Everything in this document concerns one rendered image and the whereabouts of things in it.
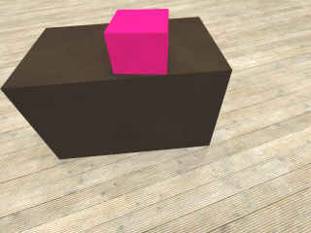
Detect carton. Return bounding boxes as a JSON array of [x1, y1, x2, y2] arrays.
[[104, 9, 169, 75]]

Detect pedestal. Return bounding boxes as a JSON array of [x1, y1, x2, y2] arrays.
[[0, 17, 232, 160]]

